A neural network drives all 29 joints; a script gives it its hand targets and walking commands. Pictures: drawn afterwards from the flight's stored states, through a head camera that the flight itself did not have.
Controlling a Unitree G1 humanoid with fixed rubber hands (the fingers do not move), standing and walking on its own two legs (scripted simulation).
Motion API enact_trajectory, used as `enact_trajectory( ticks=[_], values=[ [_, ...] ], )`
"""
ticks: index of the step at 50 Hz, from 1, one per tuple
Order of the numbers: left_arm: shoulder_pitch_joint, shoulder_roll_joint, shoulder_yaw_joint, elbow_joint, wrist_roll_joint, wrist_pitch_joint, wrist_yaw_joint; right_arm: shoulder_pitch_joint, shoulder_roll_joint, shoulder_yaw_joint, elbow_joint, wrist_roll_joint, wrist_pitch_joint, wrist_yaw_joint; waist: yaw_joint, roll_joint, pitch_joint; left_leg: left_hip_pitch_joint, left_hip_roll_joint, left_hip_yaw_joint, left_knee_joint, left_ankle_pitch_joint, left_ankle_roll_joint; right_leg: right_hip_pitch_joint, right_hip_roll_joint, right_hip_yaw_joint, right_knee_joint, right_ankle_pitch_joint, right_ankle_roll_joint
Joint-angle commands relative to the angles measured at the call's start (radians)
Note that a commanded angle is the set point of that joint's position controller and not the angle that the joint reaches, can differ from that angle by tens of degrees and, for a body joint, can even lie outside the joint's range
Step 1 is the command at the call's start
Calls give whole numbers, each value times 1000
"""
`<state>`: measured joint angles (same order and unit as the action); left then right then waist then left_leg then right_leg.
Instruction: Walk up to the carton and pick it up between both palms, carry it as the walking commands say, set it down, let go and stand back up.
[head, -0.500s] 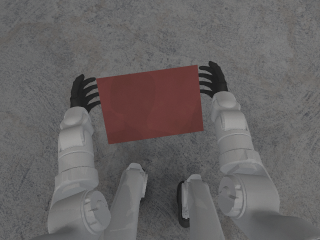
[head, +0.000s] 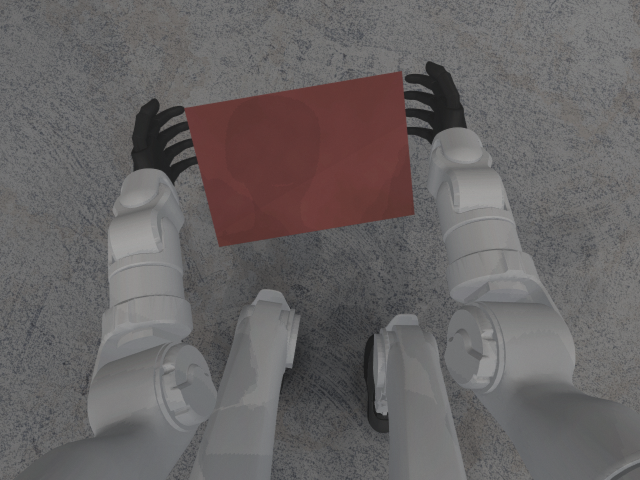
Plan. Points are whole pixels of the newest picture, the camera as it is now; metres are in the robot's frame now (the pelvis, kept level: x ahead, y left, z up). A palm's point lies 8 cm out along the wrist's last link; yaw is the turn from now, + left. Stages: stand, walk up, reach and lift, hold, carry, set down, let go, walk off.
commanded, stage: set down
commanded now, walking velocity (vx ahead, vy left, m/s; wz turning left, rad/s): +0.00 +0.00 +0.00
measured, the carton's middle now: (305, 157) +0.49 +0.10 -0.19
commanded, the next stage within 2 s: none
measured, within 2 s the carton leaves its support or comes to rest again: neither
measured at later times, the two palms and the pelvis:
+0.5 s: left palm (180, 177) +0.44 +0.26 -0.17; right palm (420, 141) +0.53 -0.06 -0.17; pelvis -0.01 +0.00 -0.06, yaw +0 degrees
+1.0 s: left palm (201, 182) +0.45 +0.27 -0.27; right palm (406, 151) +0.55 -0.06 -0.26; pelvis -0.02 +0.00 -0.12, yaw +0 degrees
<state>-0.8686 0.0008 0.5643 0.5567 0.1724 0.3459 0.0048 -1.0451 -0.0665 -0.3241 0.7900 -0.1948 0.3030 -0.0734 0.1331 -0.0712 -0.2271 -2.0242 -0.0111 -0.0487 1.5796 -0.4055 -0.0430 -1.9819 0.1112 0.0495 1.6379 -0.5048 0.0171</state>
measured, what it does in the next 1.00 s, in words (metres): lowers itself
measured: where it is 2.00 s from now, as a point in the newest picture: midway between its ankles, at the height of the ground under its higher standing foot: (326, 383)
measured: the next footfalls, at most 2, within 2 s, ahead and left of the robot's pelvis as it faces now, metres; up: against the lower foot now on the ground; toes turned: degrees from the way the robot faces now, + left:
none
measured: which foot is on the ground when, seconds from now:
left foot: down 0.00-1.00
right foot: down 0.00-1.00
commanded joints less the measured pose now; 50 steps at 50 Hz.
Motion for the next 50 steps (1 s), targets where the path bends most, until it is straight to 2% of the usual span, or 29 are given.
enact_trajectory(
  ticks=[1,27,50],
  values=[
    [-656,-759,-531,7,-146,-10,-272,-512,939,421,11,134,-22,269,67,-46,-948,652,-91,123,-77,234,8,382,80,-80,-156,130,0],
    [-828,-644,-520,7,-181,-46,-255,-677,851,431,39,177,-43,234,84,-53,-961,502,-73,130,130,253,-3,230,72,-94,59,119,0],
    [-947,-561,-532,64,-232,-113,-208,-810,740,463,100,255,-104,212,82,-28,-861,467,-54,128,317,280,-10,121,53,-109,259,112,-5]
  ],
)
